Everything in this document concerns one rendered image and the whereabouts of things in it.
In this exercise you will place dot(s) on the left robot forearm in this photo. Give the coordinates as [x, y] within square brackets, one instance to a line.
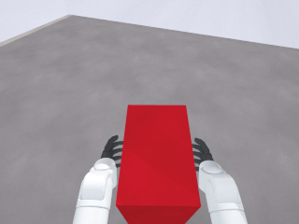
[94, 198]

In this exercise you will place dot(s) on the right robot forearm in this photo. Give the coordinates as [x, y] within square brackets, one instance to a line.
[222, 196]

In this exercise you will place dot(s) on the robot right hand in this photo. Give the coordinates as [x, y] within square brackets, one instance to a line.
[204, 153]

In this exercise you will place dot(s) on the robot left hand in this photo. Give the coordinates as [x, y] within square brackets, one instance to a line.
[109, 151]

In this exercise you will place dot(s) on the carton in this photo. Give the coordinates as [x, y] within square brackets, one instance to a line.
[157, 180]

